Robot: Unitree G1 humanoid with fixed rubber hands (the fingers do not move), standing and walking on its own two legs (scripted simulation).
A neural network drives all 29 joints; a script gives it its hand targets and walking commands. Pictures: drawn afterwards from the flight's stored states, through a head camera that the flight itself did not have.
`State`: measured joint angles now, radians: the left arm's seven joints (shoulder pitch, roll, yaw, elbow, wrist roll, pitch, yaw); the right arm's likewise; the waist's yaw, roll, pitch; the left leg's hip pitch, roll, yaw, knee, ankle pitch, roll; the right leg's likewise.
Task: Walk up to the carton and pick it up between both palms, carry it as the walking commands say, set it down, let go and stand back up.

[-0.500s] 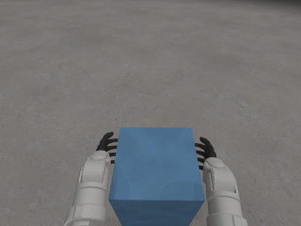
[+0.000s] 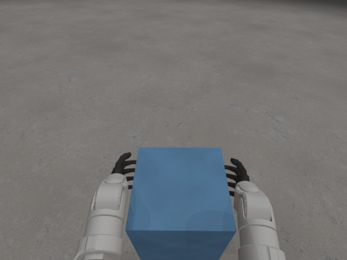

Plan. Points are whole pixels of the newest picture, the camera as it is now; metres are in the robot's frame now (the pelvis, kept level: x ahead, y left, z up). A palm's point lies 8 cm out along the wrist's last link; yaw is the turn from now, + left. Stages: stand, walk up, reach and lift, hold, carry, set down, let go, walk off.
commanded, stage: reach and lift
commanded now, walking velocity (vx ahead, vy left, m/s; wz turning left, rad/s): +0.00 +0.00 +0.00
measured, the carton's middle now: (179, 206) +0.28 -0.01 -0.04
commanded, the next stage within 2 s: hold in 0.06 s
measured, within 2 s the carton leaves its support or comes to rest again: neither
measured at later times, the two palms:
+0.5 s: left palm (118, 178) +0.30 +0.15 +0.05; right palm (240, 185) +0.29 -0.15 +0.05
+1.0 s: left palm (116, 179) +0.29 +0.15 +0.05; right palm (240, 188) +0.28 -0.15 +0.05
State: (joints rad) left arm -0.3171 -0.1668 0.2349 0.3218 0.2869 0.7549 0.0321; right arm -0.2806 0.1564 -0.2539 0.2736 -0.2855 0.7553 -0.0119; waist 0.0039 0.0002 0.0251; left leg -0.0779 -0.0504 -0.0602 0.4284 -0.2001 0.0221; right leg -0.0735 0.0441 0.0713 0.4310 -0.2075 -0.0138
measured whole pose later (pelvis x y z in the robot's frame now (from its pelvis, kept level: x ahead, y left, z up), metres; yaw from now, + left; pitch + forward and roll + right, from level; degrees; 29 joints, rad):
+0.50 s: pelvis +0.01 +0.00 +0.00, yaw +0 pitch -8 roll +0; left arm -0.32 -0.17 0.25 0.33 0.30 0.75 0.02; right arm -0.28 0.16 -0.25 0.28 -0.29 0.75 -0.02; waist 0.00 0.00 0.01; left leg -0.07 -0.05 -0.06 0.42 -0.21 0.02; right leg -0.06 0.04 0.07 0.42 -0.21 -0.01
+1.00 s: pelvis +0.01 +0.01 +0.00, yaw +0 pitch -8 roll +0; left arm -0.27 -0.15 0.18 0.27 0.27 0.77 0.04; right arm -0.22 0.14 -0.19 0.21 -0.27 0.78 -0.02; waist 0.00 0.00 0.01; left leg -0.06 -0.06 -0.06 0.40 -0.20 0.03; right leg -0.05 0.04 0.08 0.40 -0.20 -0.01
